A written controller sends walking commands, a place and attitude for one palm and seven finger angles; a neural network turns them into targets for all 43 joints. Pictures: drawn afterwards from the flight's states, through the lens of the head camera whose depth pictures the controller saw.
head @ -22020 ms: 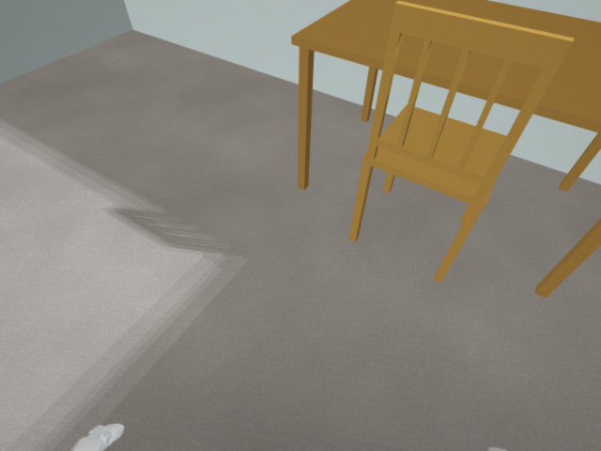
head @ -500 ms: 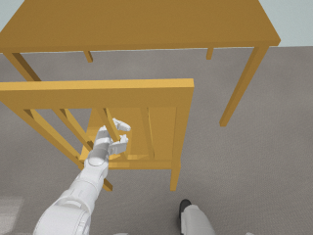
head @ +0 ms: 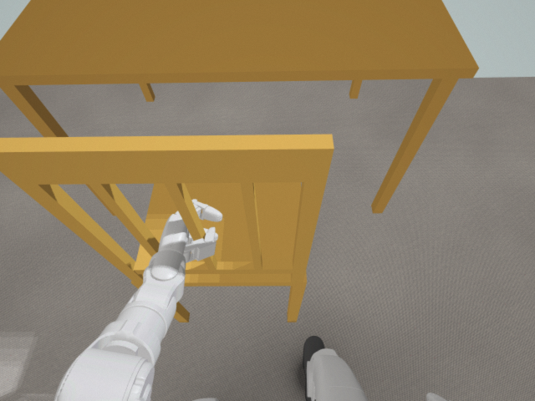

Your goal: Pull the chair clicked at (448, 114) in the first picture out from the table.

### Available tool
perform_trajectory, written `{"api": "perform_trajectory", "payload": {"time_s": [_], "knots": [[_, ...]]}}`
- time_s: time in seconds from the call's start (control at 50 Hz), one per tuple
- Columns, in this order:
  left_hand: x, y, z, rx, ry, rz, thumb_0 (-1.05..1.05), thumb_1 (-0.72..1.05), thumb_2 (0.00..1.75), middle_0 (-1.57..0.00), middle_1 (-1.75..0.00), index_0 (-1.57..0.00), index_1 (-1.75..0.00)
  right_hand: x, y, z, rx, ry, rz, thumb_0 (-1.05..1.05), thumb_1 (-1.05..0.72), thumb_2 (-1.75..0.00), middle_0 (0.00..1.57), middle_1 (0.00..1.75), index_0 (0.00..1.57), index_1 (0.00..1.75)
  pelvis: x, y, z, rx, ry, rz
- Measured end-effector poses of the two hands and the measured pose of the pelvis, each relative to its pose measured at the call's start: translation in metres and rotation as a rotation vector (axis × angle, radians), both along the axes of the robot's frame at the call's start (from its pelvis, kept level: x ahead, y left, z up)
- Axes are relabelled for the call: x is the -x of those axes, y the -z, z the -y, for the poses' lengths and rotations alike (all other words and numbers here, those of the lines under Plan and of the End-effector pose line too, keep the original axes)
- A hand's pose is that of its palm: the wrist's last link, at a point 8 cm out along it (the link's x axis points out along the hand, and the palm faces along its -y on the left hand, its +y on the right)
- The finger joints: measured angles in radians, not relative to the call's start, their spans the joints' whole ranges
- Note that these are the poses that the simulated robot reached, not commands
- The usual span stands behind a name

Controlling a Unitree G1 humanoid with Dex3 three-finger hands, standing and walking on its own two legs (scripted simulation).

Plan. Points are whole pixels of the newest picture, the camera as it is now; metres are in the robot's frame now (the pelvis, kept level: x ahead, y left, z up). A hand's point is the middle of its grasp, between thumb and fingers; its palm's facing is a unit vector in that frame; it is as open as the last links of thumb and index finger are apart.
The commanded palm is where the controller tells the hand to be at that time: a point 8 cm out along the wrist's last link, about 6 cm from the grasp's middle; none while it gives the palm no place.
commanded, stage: step backward, pulling the chair out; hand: left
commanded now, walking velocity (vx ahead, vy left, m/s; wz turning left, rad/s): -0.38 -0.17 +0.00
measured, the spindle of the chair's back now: (197, 232) +0.38 +0.12 -0.04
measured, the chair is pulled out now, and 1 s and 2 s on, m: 0.28 0.28 0.27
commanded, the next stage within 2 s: none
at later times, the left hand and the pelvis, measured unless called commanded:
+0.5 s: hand (210, 241) +0.37 +0.10 -0.06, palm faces -0.07 -0.97 -0.23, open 5.1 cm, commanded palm +0.39 +0.15 -0.05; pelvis +0.02 -0.01 -0.01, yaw +0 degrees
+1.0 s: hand (209, 240) +0.37 +0.10 -0.06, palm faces -0.06 -0.97 -0.22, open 5.1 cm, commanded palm +0.39 +0.15 -0.05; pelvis +0.01 -0.01 -0.01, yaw +0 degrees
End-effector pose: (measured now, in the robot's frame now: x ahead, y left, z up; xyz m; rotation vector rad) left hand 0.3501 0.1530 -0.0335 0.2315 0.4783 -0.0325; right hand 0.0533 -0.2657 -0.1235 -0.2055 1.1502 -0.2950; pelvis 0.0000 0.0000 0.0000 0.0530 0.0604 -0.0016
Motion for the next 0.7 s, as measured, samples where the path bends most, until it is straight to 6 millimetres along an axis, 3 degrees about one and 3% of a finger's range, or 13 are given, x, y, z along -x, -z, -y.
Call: {"api": "perform_trajectory", "payload": {"time_s": [0.2,0.38,0.52,0.7], "knots": [[0.0,0.0,0.0,-0.006,-0.014,0.004,0.04,0.72,0.82,-0.4,-1.33,-0.5,-1.45,-0.002,0.013,-0.003,-0.035,0.013,-0.018,0.0,-0.91,-0.89,0.2,0.3,0.2,0.3,-0.01,0.007,0.006,0.005,-0.005,0.021],[-0.002,0.0,-0.001,-0.005,0.007,-0.002,0.04,0.72,0.83,-0.4,-1.33,-0.5,-1.45,0.0,0.004,-0.006,-0.015,0.006,-0.012,0.0,-0.91,-0.89,0.2,0.3,0.2,0.3,-0.008,0.001,-0.001,0.0,0.003,0.001],[-0.005,0.0,-0.001,-0.017,-0.013,0.007,0.03,0.71,0.83,-0.42,-1.33,-0.5,-1.45,-0.008,0.014,-0.002,-0.038,0.016,-0.017,0.0,-0.91,-0.89,0.2,0.3,0.2,0.3,-0.019,0.008,0.01,0.0,-0.007,0.022],[-0.007,0.0,0.0,-0.008,-0.02,0.0,0.03,0.71,0.83,-0.41,-1.35,-0.5,-1.45,-0.01,0.004,0.005,-0.006,-0.016,-0.012,0.0,-0.91,-0.89,0.2,0.3,0.2,0.3,-0.003,0.001,0.006,-0.006,-0.011,0.007]]}}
